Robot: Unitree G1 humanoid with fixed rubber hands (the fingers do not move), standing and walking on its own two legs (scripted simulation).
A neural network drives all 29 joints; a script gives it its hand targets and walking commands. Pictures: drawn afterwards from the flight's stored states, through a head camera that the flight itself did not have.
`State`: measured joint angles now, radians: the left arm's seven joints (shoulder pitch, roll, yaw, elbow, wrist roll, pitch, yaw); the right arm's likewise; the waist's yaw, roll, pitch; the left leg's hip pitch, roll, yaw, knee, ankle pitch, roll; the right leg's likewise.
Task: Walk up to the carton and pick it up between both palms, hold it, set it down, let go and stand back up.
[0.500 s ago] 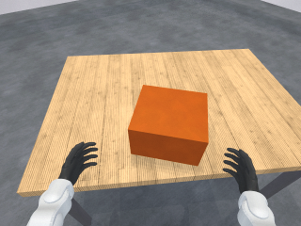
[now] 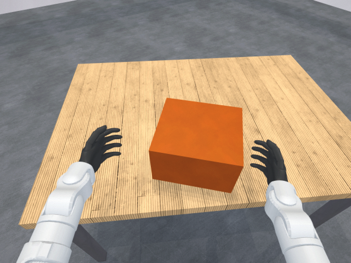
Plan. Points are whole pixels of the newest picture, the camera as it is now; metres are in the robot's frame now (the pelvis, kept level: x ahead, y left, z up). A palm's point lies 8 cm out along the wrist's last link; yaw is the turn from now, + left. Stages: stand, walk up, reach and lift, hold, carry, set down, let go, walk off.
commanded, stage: reach and lift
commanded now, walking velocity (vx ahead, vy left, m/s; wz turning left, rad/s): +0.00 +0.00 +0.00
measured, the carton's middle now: (197, 143) +0.46 -0.04 -0.04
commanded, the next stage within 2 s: none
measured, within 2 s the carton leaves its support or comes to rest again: neither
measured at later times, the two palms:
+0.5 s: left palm (98, 125) +0.40 +0.21 +0.10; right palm (270, 146) +0.37 -0.20 +0.07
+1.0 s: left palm (109, 108) +0.46 +0.20 +0.10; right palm (271, 128) +0.42 -0.21 +0.08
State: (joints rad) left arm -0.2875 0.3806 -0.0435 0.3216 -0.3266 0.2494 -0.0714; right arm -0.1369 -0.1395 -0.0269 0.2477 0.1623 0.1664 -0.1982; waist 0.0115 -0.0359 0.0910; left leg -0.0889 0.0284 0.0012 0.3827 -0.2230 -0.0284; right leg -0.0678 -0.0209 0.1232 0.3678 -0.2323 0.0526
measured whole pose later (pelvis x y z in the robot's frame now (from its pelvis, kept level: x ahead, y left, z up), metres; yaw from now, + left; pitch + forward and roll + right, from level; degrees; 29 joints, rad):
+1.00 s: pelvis +0.00 +0.01 -0.01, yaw -1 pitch +13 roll -1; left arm -0.97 0.38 -0.19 1.15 -0.33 -0.02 -0.02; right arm -0.86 -0.25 -0.07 1.15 0.24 -0.07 -0.12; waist -0.05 -0.02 -0.12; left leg -0.47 0.04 0.00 0.47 -0.22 -0.03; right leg -0.41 -0.01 0.12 0.37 -0.19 0.07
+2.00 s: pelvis -0.03 +0.01 -0.05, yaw -1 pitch +33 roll -2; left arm -1.10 0.31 -0.24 1.49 -0.38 -0.44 -0.04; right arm -0.95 -0.22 -0.07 1.33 0.26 -0.36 -0.07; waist -0.06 0.00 -0.26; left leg -1.04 0.04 0.00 0.72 -0.24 -0.02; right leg -0.99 0.01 0.12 0.64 -0.23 0.08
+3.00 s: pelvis -0.02 +0.01 -0.04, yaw -1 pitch +28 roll -1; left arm -1.10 0.20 0.24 1.59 0.02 -0.60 0.01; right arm -0.95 -0.07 -0.54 1.34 -0.25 -0.55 -0.11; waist -0.06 0.00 -0.14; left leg -0.93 0.04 0.00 0.69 -0.25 -0.02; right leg -0.89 0.01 0.12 0.64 -0.25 0.07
